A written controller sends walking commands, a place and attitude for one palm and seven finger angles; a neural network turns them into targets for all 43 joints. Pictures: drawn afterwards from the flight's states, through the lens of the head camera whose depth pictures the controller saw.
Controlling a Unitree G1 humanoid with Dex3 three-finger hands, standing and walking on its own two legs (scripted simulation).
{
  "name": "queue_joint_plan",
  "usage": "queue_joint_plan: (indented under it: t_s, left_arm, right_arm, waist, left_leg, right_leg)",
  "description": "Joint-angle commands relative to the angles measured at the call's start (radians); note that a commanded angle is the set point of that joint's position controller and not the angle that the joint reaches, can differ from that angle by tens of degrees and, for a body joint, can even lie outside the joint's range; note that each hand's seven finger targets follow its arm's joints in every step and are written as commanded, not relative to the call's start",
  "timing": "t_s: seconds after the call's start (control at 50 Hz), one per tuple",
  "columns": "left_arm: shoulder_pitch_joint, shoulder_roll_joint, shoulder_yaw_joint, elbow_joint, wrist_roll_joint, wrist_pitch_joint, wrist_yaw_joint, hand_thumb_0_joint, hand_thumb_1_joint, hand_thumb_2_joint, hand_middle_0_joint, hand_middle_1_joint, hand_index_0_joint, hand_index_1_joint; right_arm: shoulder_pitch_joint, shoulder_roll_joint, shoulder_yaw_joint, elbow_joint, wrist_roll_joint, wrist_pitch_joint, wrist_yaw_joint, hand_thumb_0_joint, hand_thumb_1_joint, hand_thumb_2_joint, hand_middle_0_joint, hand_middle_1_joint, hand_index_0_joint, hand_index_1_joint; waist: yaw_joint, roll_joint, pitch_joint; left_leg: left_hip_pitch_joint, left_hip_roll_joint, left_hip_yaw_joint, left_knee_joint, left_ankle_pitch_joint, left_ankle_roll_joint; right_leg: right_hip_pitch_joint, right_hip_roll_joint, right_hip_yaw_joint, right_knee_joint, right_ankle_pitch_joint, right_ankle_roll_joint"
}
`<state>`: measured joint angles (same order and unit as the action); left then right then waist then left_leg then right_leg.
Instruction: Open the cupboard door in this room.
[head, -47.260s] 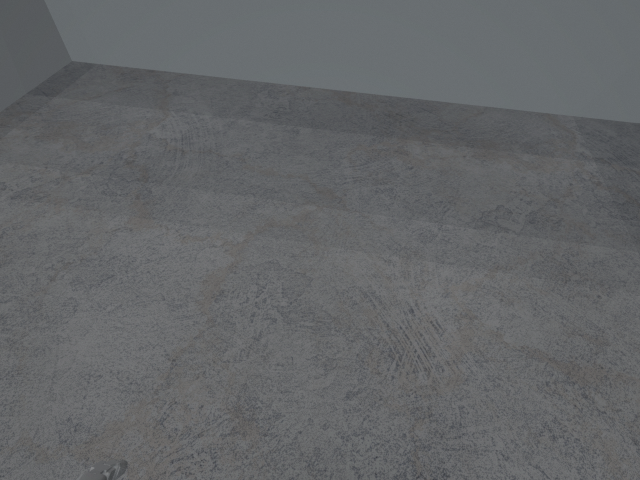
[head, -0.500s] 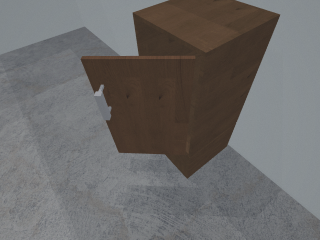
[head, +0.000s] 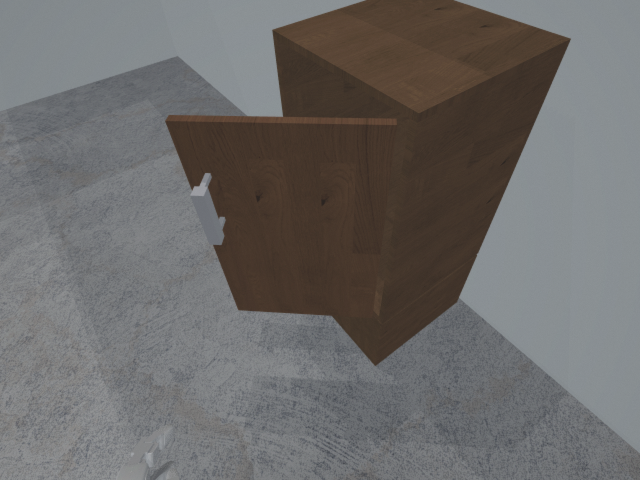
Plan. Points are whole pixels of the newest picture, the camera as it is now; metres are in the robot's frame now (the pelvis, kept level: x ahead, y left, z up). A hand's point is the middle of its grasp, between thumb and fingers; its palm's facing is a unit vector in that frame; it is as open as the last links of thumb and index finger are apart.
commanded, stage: raise the hand with hooked fingers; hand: left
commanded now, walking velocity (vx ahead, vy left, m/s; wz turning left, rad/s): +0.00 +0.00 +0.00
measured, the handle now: (211, 209) +0.57 +0.24 -0.03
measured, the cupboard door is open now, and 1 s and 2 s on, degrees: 49 49 49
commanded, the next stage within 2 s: move the hooked fingers beside the handle in 1.98 s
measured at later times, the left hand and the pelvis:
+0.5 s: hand (145, 462) +0.16 +0.23 -0.05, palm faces -0.06 -1.00 -0.03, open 9.8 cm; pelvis -0.06 +0.04 -0.10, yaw +1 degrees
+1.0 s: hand (113, 419) +0.20 +0.28 -0.04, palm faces -0.04 -1.00 -0.06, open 12.7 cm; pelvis -0.05 +0.06 -0.08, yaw +0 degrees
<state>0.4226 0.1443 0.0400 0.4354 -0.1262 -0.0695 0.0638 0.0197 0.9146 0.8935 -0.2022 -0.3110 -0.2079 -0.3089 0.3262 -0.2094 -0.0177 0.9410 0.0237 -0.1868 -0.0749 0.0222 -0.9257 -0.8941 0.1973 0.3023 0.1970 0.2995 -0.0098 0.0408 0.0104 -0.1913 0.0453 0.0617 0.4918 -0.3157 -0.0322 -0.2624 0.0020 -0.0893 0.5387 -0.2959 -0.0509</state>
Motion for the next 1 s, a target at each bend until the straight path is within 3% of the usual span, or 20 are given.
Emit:
queue_joint_plan:
  t_s: [0.0, 0.02, 0.04, 0.08, 0.12, 0.16, 0.22, 0.24, 0.3, 0.32, 0.34, 0.38, 0.42, 0.5, 0.52, 0.56, 0.62, 0.68, 0.72, 0.98]
  left_arm:
    - [-0.048, 0.098, 0.142, -0.187, -0.082, -0.250, -0.110, 0.000, 0.737, 0.830, -0.212, -0.405, -0.212, -0.405]
    - [0.048, 0.084, 0.153, -0.141, -0.095, -0.316, -0.172, 0.000, 0.713, 0.820, -0.213, -0.420, -0.213, -0.420]
    - [0.094, 0.066, 0.154, -0.142, -0.112, -0.389, -0.233, 0.000, 0.690, 0.810, -0.215, -0.435, -0.215, -0.435]
    - [0.099, 0.063, 0.159, -0.128, -0.143, -0.539, -0.363, 0.000, 0.643, 0.790, -0.218, -0.465, -0.218, -0.465]
    - [0.056, 0.146, 0.214, -0.120, -0.158, -0.650, -0.502, 0.000, 0.597, 0.770, -0.222, -0.495, -0.222, -0.495]
    - [-0.002, 0.182, 0.240, -0.215, -0.195, -0.619, -0.564, 0.000, 0.550, 0.750, -0.225, -0.525, -0.225, -0.525]
    - [-0.101, 0.214, 0.267, -0.375, -0.247, -0.511, -0.551, 0.000, 0.480, 0.720, -0.230, -0.570, -0.230, -0.570]
    - [-0.144, 0.212, 0.254, -0.460, -0.237, -0.494, -0.528, 0.000, 0.457, 0.710, -0.232, -0.585, -0.232, -0.585]
    - [-0.246, 0.198, 0.189, -0.666, -0.182, -0.488, -0.443, 0.000, 0.387, 0.680, -0.237, -0.630, -0.237, -0.630]
    - [-0.315, 0.226, 0.178, -0.733, -0.173, -0.489, -0.428, 0.000, 0.363, 0.670, -0.238, -0.645, -0.238, -0.645]
    - [-0.293, 0.241, 0.191, -0.739, -0.150, -0.479, -0.412, 0.000, 0.340, 0.660, -0.240, -0.660, -0.240, -0.660]
    - [-0.241, 0.195, 0.144, -0.713, -0.134, -0.453, -0.404, 0.000, 0.293, 0.640, -0.243, -0.690, -0.243, -0.690]
    - [-0.226, 0.211, 0.155, -0.630, -0.137, -0.401, -0.412, 0.000, 0.247, 0.620, -0.247, -0.720, -0.247, -0.720]
    - [-0.173, 0.239, 0.217, -0.584, -0.157, -0.306, -0.417, 0.000, 0.153, 0.580, -0.253, -0.780, -0.253, -0.780]
    - [-0.155, 0.257, 0.236, -0.555, -0.160, -0.285, -0.419, 0.000, 0.130, 0.570, -0.255, -0.795, -0.255, -0.795]
    - [-0.178, 0.250, 0.232, -0.609, -0.168, -0.276, -0.407, 0.000, 0.083, 0.550, -0.258, -0.825, -0.258, -0.825]
    - [-0.195, 0.271, 0.261, -0.603, -0.178, -0.294, -0.382, 0.000, 0.013, 0.520, -0.263, -0.870, -0.263, -0.870]
    - [-0.198, 0.251, 0.239, -0.601, -0.172, -0.327, -0.371, 0.000, -0.057, 0.490, -0.268, -0.915, -0.268, -0.915]
    - [-0.233, 0.272, 0.249, -0.585, -0.170, -0.341, -0.373, 0.000, -0.103, 0.470, -0.272, -0.945, -0.272, -0.945]
    - [-0.290, 0.345, 0.328, -0.528, -0.192, -0.334, -0.429, 0.000, -0.407, 0.340, -0.293, -1.140, -0.293, -1.140]
  right_arm:
    - [-0.127, -0.169, -0.070, -0.273, -0.014, -0.147, -0.003, 0.000, -0.900, -0.900, 0.200, 0.300, 0.200, 0.300]
    - [-0.145, -0.164, -0.075, -0.320, -0.010, -0.160, 0.016, 0.000, -0.900, -0.900, 0.200, 0.300, 0.200, 0.300]
    - [-0.150, -0.156, -0.074, -0.356, -0.014, -0.166, 0.032, 0.000, -0.900, -0.900, 0.200, 0.300, 0.200, 0.300]
    - [-0.177, -0.159, -0.084, -0.411, -0.015, -0.172, 0.058, 0.000, -0.900, -0.900, 0.200, 0.300, 0.200, 0.300]
    - [-0.170, -0.179, -0.094, -0.452, -0.011, -0.171, 0.080, 0.000, -0.900, -0.900, 0.200, 0.300, 0.200, 0.300]
    - [-0.206, -0.189, -0.096, -0.533, 0.002, -0.154, 0.076, 0.000, -0.900, -0.900, 0.200, 0.300, 0.200, 0.300]
    - [-0.215, -0.188, -0.084, -0.611, 0.008, -0.119, 0.058, 0.000, -0.900, -0.900, 0.200, 0.300, 0.200, 0.300]
    - [-0.202, -0.180, -0.083, -0.623, 0.010, -0.112, 0.054, 0.000, -0.900, -0.900, 0.200, 0.300, 0.200, 0.300]
    - [-0.158, -0.176, -0.061, -0.615, -0.001, -0.099, 0.043, 0.000, -0.900, -0.900, 0.200, 0.300, 0.200, 0.300]
    - [-0.149, -0.184, -0.050, -0.607, -0.013, -0.096, 0.038, 0.000, -0.900, -0.900, 0.200, 0.300, 0.200, 0.300]
    - [-0.138, -0.178, -0.050, -0.597, -0.013, -0.093, 0.035, 0.000, -0.900, -0.900, 0.200, 0.300, 0.200, 0.300]
    - [-0.133, -0.172, -0.039, -0.583, -0.010, -0.099, 0.031, 0.000, -0.900, -0.900, 0.200, 0.300, 0.200, 0.300]
    - [-0.140, -0.181, -0.029, -0.569, -0.009, -0.096, 0.026, 0.000, -0.900, -0.900, 0.200, 0.300, 0.200, 0.300]
    - [-0.157, -0.177, -0.022, -0.580, 0.005, -0.088, 0.020, 0.000, -0.900, -0.900, 0.200, 0.300, 0.200, 0.300]
    - [-0.170, -0.178, -0.017, -0.583, 0.006, -0.085, 0.019, 0.000, -0.900, -0.900, 0.200, 0.300, 0.200, 0.300]
    - [-0.164, -0.172, -0.013, -0.590, 0.006, -0.088, 0.018, 0.000, -0.900, -0.900, 0.200, 0.300, 0.200, 0.300]
    - [-0.157, -0.174, -0.007, -0.582, 0.000, -0.098, 0.016, 0.000, -0.900, -0.900, 0.200, 0.300, 0.200, 0.300]
    - [-0.131, -0.182, -0.010, -0.575, -0.001, -0.109, 0.019, 0.000, -0.900, -0.900, 0.200, 0.300, 0.200, 0.300]
    - [-0.126, -0.193, -0.011, -0.568, -0.001, -0.112, 0.017, 0.000, -0.900, -0.900, 0.200, 0.300, 0.200, 0.300]
    - [-0.072, -0.211, -0.023, -0.561, 0.006, -0.090, 0.017, 0.000, -0.900, -0.900, 0.200, 0.300, 0.200, 0.300]
  waist:
    - [-0.018, -0.308, -0.049]
    - [0.032, -0.226, -0.071]
    - [0.056, -0.219, -0.133]
    - [0.065, -0.243, -0.163]
    - [0.060, -0.171, -0.232]
    - [0.071, -0.132, -0.326]
    - [0.056, -0.105, -0.347]
    - [0.044, -0.049, -0.348]
    - [0.001, 0.079, -0.345]
    - [-0.020, 0.082, -0.351]
    - [-0.015, 0.104, -0.376]
    - [-0.029, 0.107, -0.361]
    - [-0.029, 0.069, -0.328]
    - [0.004, 0.003, -0.367]
    - [0.025, 0.030, -0.356]
    - [0.021, 0.031, -0.381]
    - [0.026, 0.006, -0.356]
    - [0.007, 0.008, -0.342]
    - [0.005, 0.022, -0.328]
    - [0.000, 0.075, -0.356]
  left_leg:
    - [-0.253, -0.053, -0.050, 0.146, 0.139, 0.064]
    - [-0.318, -0.067, -0.048, 0.193, 0.130, 0.049]
    - [-0.372, -0.077, -0.039, 0.240, 0.123, 0.039]
    - [-0.514, -0.086, -0.034, 0.353, 0.078, 0.027]
    - [-0.601, -0.090, -0.035, 0.472, 0.070, 0.023]
    - [-0.656, -0.103, -0.009, 0.525, 0.027, 0.038]
    - [-0.689, -0.096, -0.020, 0.560, -0.018, 0.052]
    - [-0.668, -0.085, -0.023, 0.562, -0.026, 0.058]
    - [-0.570, -0.052, -0.073, 0.527, -0.018, 0.064]
    - [-0.569, -0.045, -0.084, 0.547, 0.005, 0.068]
    - [-0.554, -0.042, -0.088, 0.543, 0.008, 0.065]
    - [-0.545, -0.039, -0.107, 0.529, 0.004, 0.060]
    - [-0.574, -0.035, -0.133, 0.510, -0.033, 0.053]
    - [-0.606, -0.045, -0.141, 0.452, -0.116, 0.047]
    - [-0.601, -0.045, -0.148, 0.436, -0.116, 0.040]
    - [-0.577, -0.046, -0.147, 0.416, -0.129, 0.040]
    - [-0.588, -0.043, -0.165, 0.398, -0.135, 0.031]
    - [-0.570, -0.041, -0.162, 0.393, -0.141, 0.030]
    - [-0.578, -0.042, -0.166, 0.394, -0.140, 0.027]
    - [-0.465, -0.034, -0.144, 0.397, 0.106, 0.010]
  right_leg:
    - [-0.195, -0.041, 0.057, 0.023, 0.125, 0.074]
    - [-0.187, -0.050, 0.082, 0.085, 0.122, 0.058]
    - [-0.188, -0.049, 0.086, 0.153, 0.128, 0.049]
    - [-0.240, -0.055, 0.124, 0.259, 0.142, 0.046]
    - [-0.267, -0.073, 0.193, 0.355, 0.185, 0.033]
    - [-0.272, -0.077, 0.228, 0.362, 0.078, 0.036]
    - [-0.326, -0.054, 0.233, 0.351, -0.086, 0.038]
    - [-0.370, -0.042, 0.206, 0.359, -0.127, 0.034]
    - [-0.493, 0.000, 0.094, 0.438, -0.087, 0.018]
    - [-0.512, 0.009, 0.082, 0.469, -0.053, 0.014]
    - [-0.519, 0.006, 0.075, 0.462, -0.056, 0.014]
    - [-0.543, 0.011, 0.044, 0.465, -0.060, 0.017]
    - [-0.557, 0.022, 0.020, 0.470, -0.097, 0.016]
    - [-0.504, 0.013, 0.009, 0.434, -0.169, 0.025]
    - [-0.500, 0.018, 0.002, 0.447, -0.168, 0.017]
    - [-0.493, 0.013, -0.001, 0.432, -0.174, 0.022]
    - [-0.498, 0.016, -0.012, 0.444, -0.174, 0.016]
    - [-0.523, 0.012, -0.013, 0.435, -0.175, 0.020]
    - [-0.526, 0.011, -0.011, 0.439, -0.170, 0.016]
    - [-0.462, 0.018, -0.013, 0.404, -0.030, 0.017]
